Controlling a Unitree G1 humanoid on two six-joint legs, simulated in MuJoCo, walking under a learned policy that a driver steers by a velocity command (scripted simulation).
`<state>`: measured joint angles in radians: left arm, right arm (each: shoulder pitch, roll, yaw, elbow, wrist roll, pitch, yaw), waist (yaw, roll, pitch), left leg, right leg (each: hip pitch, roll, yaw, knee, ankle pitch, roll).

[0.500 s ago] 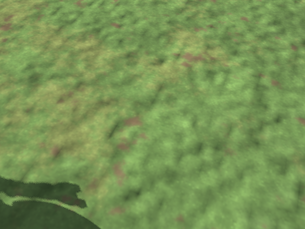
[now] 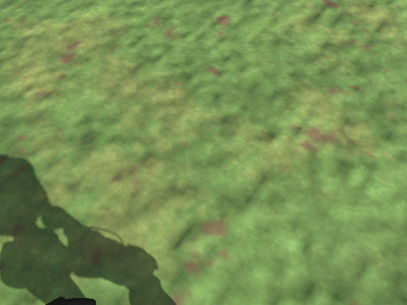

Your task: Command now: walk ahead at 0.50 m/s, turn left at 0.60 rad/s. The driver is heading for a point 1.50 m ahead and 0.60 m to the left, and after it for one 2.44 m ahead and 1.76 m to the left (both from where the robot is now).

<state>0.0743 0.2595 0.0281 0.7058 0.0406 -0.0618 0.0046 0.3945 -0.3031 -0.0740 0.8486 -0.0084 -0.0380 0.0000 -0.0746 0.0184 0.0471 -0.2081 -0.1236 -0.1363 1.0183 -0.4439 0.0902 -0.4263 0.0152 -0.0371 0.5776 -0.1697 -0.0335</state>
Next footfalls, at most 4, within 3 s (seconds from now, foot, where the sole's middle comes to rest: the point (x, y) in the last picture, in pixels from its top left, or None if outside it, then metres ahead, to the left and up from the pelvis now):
0.44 left None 0.36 0.15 -0.76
1.00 right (171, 232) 0.72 0.10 -0.76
1.54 left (96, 190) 0.92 0.38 -0.76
2.10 right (121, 123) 1.26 0.31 -0.76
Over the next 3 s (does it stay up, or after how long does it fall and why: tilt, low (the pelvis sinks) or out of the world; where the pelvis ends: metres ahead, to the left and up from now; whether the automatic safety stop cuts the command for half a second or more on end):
stays up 1.45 0.52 0.02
